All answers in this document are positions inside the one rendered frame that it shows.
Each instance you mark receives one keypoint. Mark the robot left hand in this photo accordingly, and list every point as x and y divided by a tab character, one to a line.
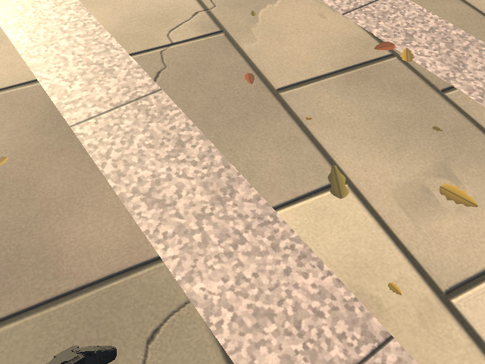
85	355

